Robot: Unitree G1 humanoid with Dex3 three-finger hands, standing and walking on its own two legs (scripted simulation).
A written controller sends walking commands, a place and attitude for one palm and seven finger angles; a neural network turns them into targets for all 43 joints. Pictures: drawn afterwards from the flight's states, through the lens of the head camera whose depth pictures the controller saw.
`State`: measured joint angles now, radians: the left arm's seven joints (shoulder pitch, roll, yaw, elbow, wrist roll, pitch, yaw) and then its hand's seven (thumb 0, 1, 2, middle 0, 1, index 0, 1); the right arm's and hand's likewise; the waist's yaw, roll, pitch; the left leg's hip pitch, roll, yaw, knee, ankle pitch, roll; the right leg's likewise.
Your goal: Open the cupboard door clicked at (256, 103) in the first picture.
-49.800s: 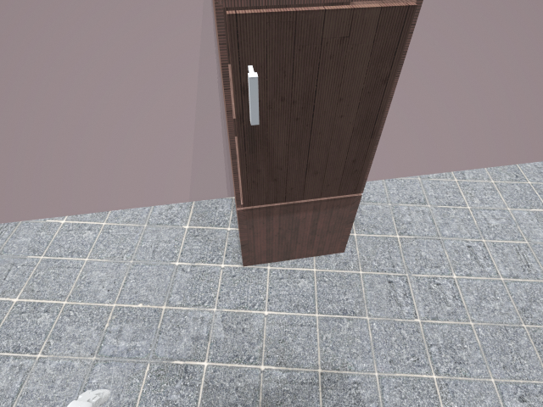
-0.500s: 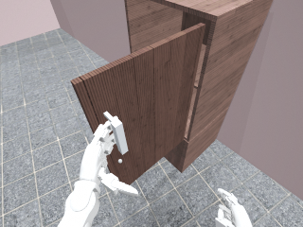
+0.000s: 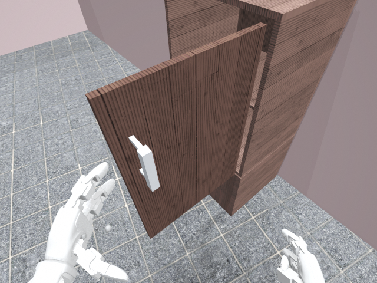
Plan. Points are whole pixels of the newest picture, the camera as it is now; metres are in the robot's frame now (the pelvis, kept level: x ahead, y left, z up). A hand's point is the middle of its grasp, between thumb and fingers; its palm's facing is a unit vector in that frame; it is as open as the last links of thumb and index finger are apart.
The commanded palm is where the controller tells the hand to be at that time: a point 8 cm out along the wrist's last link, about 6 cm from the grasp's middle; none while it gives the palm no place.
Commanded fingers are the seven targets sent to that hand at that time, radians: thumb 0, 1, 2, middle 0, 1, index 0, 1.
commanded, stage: slide the hand sideways off the handle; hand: left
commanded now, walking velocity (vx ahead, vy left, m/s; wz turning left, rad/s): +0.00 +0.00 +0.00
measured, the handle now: (144, 163) +0.33 +0.12 +0.10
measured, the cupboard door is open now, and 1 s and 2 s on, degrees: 89 89 89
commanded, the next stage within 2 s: draw the hand back to the body in 0.04 s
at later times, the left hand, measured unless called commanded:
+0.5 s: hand (82, 227) +0.18 +0.19 +0.12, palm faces +0.00 -1.00 -0.07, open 16.3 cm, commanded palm +0.15 +0.25 +0.13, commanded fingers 0.00 -0.50 0.30 -0.15 -0.30 -0.15 -0.30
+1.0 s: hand (37, 205) +0.20 +0.25 +0.16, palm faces +0.33 -0.87 -0.36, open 13.2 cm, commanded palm +0.16 +0.30 +0.18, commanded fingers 0.00 0.34 0.66 -0.18 -0.30 -0.18 -0.30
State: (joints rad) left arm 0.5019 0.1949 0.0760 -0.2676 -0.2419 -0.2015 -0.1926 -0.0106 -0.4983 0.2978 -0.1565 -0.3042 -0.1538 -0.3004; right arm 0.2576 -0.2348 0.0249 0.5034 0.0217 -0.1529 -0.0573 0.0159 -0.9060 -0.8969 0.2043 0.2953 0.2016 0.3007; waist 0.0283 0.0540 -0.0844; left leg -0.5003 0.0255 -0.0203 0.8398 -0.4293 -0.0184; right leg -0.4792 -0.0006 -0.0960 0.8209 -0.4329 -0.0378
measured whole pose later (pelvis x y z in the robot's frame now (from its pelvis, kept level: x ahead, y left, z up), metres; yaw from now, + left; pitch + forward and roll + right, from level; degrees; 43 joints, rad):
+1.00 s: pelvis +0.01 +0.03 +0.04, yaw -1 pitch -3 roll -1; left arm 0.52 0.30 0.19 -0.41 -0.04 -0.06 0.12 0.00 0.01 0.52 -0.18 -0.30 -0.18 -0.30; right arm 0.22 -0.22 0.05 0.62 -0.01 -0.16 -0.09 0.02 -0.90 -0.90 0.21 0.30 0.20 0.30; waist 0.06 0.05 0.02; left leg -0.17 0.00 0.02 0.51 -0.29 0.02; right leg -0.14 -0.02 -0.06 0.47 -0.27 0.00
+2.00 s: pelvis +0.00 +0.02 +0.04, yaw -2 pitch -1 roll -1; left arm 0.49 0.36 0.38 -0.41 -0.05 -0.14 0.12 0.02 0.89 0.90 -0.21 -0.30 -0.21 -0.30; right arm 0.17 -0.23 0.01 0.61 0.00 -0.06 -0.07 0.02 -0.90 -0.90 0.21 0.30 0.20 0.30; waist 0.03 0.07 0.02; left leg -0.17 0.03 0.03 0.44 -0.25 0.01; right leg -0.14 0.01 -0.05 0.37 -0.20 -0.01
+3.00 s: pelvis -0.16 +0.05 +0.03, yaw -2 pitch +3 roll -4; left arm 0.53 0.42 0.45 -0.58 -0.06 -0.22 0.18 0.02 0.89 0.90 -0.21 -0.30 -0.21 -0.30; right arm 0.19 -0.15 0.00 0.64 -0.02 -0.15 -0.04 0.02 -0.90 -0.90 0.21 0.30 0.20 0.30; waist 0.03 0.02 -0.01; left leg -0.48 0.06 0.04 0.38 0.05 0.04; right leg -0.21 0.07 -0.04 0.74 -0.53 -0.03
